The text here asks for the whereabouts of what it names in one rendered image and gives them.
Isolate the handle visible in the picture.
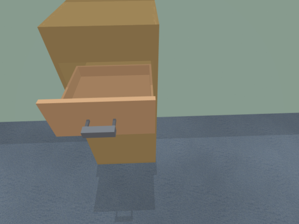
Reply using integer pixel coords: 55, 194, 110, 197
81, 119, 116, 138

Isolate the drawer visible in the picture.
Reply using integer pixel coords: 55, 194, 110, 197
36, 64, 156, 137

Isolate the cabinet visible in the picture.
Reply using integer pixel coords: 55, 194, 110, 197
37, 0, 159, 164

